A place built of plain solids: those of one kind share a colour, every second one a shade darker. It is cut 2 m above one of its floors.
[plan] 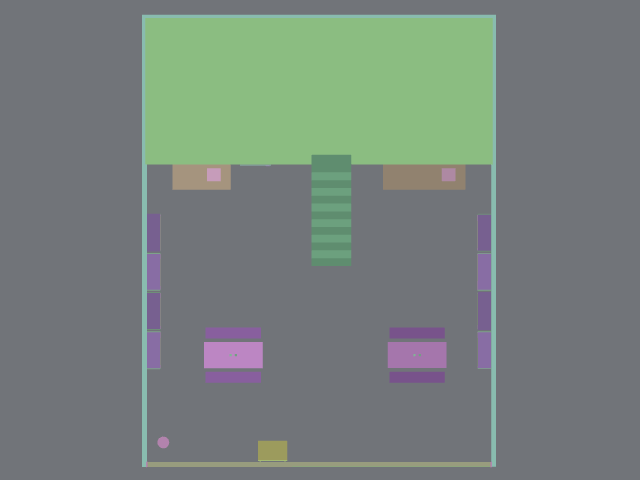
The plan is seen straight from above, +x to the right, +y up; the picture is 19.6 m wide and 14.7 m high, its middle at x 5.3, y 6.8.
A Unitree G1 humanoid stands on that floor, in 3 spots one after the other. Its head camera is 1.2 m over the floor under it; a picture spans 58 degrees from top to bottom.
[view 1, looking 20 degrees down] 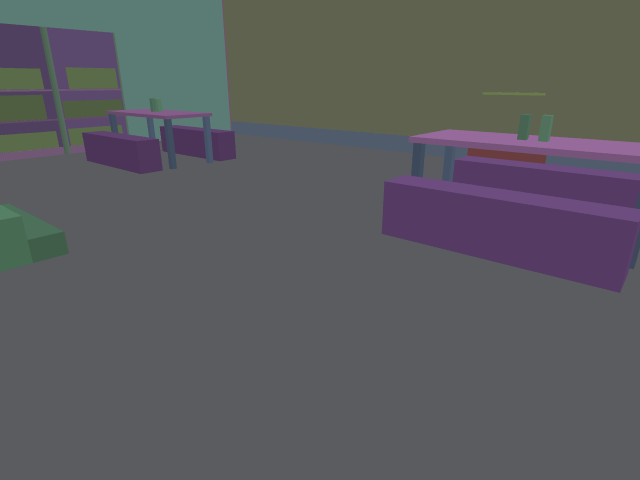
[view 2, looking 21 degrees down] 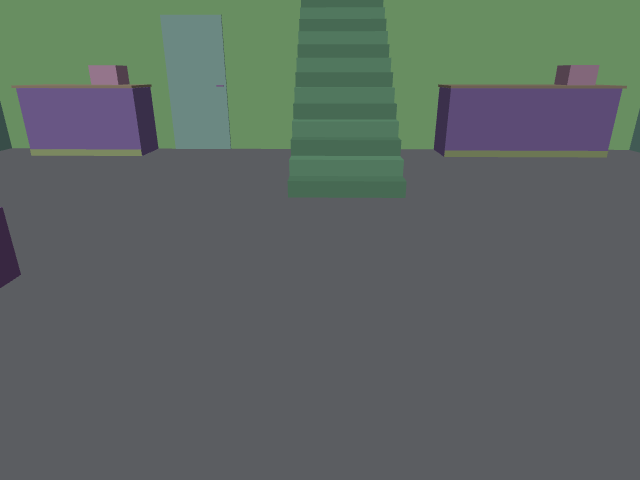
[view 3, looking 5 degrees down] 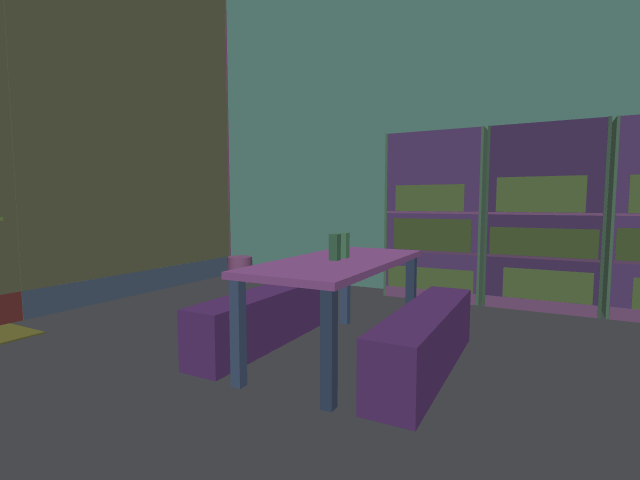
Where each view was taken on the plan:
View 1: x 1.68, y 7.10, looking -50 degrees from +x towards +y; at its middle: ground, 3.51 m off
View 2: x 5.45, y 1.65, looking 91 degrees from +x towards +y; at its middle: ground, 3.35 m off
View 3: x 5.65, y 4.70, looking -152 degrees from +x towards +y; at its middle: wall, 6.42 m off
